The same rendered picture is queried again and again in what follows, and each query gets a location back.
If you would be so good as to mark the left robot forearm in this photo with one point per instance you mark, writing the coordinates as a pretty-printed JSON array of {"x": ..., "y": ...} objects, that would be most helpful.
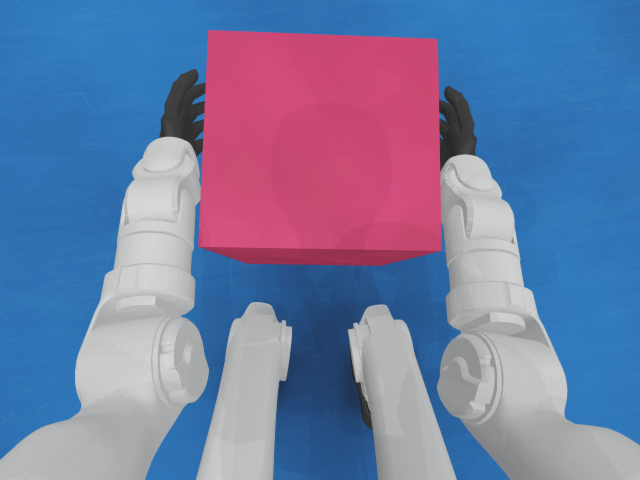
[{"x": 152, "y": 269}]

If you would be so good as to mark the robot left hand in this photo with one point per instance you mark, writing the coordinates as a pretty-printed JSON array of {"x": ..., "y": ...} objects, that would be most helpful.
[{"x": 179, "y": 116}]

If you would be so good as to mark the robot right hand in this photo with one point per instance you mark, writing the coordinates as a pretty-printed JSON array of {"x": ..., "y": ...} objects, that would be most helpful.
[{"x": 458, "y": 131}]

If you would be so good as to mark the carton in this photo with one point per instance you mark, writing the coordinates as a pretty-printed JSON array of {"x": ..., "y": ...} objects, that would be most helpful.
[{"x": 320, "y": 149}]

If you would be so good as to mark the robot left upper arm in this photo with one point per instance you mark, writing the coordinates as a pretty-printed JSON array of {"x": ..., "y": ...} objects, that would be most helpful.
[{"x": 133, "y": 379}]

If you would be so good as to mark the robot right upper arm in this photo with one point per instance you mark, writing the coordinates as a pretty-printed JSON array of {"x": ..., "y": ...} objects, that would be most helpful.
[{"x": 510, "y": 393}]

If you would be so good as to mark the right robot thigh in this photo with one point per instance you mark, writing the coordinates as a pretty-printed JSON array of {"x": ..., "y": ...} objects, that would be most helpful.
[{"x": 407, "y": 438}]

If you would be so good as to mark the robot left shin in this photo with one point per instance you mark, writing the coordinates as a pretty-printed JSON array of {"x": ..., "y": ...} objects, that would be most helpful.
[{"x": 254, "y": 307}]

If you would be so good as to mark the right robot forearm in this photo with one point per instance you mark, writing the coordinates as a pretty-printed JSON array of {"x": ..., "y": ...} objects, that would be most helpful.
[{"x": 487, "y": 292}]

